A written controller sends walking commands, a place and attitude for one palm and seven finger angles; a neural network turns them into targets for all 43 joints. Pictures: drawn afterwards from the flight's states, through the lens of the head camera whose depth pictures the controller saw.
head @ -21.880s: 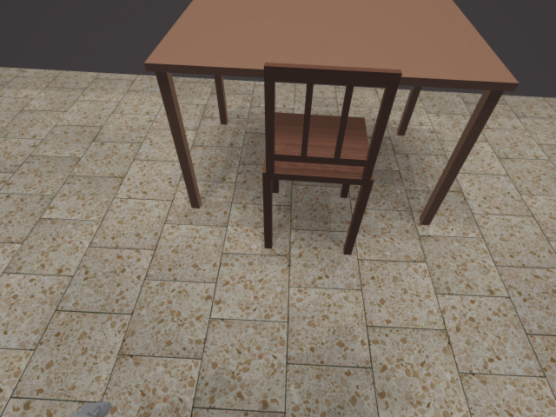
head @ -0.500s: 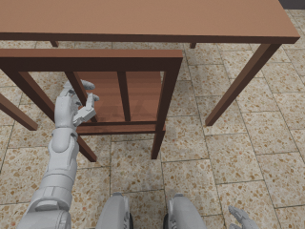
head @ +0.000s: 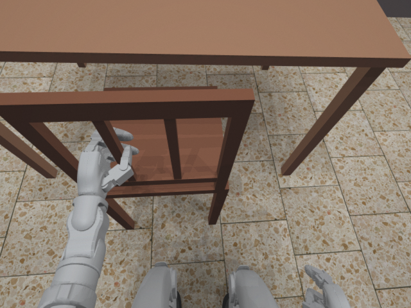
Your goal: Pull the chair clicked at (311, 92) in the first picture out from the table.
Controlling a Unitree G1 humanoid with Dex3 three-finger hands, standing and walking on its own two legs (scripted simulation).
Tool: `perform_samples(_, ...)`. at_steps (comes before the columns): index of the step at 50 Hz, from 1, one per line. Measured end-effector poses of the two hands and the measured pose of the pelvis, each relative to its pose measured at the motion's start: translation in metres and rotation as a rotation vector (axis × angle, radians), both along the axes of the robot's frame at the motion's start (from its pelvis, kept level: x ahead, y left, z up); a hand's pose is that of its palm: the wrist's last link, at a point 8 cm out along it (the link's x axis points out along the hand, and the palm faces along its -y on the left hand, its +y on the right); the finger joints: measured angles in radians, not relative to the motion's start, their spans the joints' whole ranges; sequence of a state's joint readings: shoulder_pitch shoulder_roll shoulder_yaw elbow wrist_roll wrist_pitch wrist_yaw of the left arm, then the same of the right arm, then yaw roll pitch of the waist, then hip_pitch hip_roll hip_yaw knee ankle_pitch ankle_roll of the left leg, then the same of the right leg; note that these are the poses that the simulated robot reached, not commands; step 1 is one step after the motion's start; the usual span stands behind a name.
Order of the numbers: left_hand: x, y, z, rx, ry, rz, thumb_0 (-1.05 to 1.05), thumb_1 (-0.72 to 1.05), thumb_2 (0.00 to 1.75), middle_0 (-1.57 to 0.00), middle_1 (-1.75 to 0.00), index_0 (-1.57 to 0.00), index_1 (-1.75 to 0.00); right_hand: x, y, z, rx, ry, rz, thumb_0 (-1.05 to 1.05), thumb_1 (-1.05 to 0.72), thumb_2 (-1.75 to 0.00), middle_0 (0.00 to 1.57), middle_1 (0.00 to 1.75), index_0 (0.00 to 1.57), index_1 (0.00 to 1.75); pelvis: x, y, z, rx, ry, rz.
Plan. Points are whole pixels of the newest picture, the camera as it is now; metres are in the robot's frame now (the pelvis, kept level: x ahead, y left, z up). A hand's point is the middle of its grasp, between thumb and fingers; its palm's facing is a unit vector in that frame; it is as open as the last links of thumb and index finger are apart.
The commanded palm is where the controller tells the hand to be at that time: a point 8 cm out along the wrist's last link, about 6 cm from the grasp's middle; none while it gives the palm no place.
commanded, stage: hook a spindle and tug to test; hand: left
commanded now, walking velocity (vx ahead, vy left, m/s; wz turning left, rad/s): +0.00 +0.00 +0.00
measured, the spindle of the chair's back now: (119, 153) +0.41 +0.18 +0.00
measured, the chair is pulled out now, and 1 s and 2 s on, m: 0.03 0.13 0.16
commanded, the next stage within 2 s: step backward, pulling the chair out in 0.06 s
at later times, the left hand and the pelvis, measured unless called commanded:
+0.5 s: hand (129, 170) +0.36 +0.14 +0.03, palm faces +0.05 -0.99 -0.12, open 5.1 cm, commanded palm +0.33 +0.19 +0.03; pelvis +0.01 +0.00 +0.09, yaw +0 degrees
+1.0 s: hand (142, 218) +0.27 +0.11 +0.04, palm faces +0.03 -0.99 -0.15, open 5.0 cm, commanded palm +0.26 +0.16 +0.04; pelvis -0.05 -0.01 +0.10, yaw -1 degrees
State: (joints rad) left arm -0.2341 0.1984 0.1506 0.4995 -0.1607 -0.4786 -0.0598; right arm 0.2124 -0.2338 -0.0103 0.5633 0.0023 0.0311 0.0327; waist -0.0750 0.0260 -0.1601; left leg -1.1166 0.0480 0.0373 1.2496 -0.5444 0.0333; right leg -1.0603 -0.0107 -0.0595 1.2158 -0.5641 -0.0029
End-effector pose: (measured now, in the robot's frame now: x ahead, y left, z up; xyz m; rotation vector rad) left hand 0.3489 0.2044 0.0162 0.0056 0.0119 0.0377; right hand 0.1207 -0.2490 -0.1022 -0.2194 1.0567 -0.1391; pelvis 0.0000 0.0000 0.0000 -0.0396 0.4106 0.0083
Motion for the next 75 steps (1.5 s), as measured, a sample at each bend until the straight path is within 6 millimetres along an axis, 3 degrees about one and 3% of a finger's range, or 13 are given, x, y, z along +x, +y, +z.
perform_samples(10,-0.011,-0.001,0.001,0.020,-0.001,0.003,0.01,0.74,0.82,-0.44,-1.40,-0.41,-1.43,0.011,-0.001,-0.001,-0.006,-0.017,0.018,0.01,-0.91,-0.90,0.20,0.30,0.20,0.30,-0.004,-0.004,-0.001,0.004,-0.024,0.013)
perform_samples(15,-0.010,-0.004,0.021,0.116,0.244,0.045,0.03,0.75,0.84,-0.40,-1.29,-0.42,-1.44,0.004,0.010,0.036,0.013,0.013,-0.078,0.01,-0.91,-0.90,0.20,0.30,0.20,0.30,0.001,-0.003,0.042,0.017,-0.137,0.010)
perform_samples(19,-0.013,-0.008,0.030,0.078,0.378,0.083,0.05,0.76,0.83,-0.33,-1.18,-0.44,-1.44,-0.006,0.014,0.066,0.006,0.034,-0.104,0.01,-0.91,-0.90,0.20,0.30,0.20,0.30,0.010,0.000,0.073,0.021,-0.183,-0.001)
perform_samples(28,-0.017,-0.014,0.035,0.113,0.456,0.013,0.05,0.76,0.80,-0.33,-1.15,-0.48,-1.45,-0.032,-0.008,0.098,-0.090,0.068,-0.144,0.00,-0.90,-0.90,0.20,0.30,0.20,0.30,0.002,0.004,0.096,0.011,-0.268,-0.015)
perform_samples(42,-0.070,-0.036,0.036,0.114,0.470,0.031,0.04,0.76,0.79,-0.31,-1.15,-0.50,-1.45,-0.069,-0.016,0.090,-0.041,0.061,-0.165,0.01,-0.90,-0.90,0.20,0.30,0.20,0.30,-0.031,-0.012,0.101,0.016,-0.332,-0.034)
perform_samples(52,-0.102,-0.045,0.037,0.127,0.478,0.022,0.04,0.75,0.79,-0.31,-1.14,-0.50,-1.45,-0.087,-0.022,0.089,-0.058,0.024,-0.143,0.01,-0.90,-0.90,0.20,0.30,0.20,0.30,-0.055,-0.012,0.102,0.021,-0.361,-0.019)
perform_samples(67,-0.113,-0.043,0.037,0.160,0.455,-0.019,0.03,0.73,0.79,-0.32,-1.15,-0.50,-1.45,-0.109,-0.012,0.088,-0.062,0.004,-0.128,0.01,-0.90,-0.90,0.20,0.30,0.20,0.30,-0.070,-0.004,0.098,0.017,-0.377,-0.016)
perform_samples(75,-0.112,-0.042,0.036,0.176,0.435,-0.054,0.02,0.72,0.80,-0.32,-1.18,-0.50,-1.45,-0.108,-0.002,0.085,-0.063,0.015,-0.112,0.01,-0.90,-0.90,0.20,0.30,0.20,0.30,-0.069,0.000,0.096,0.029,-0.382,-0.019)
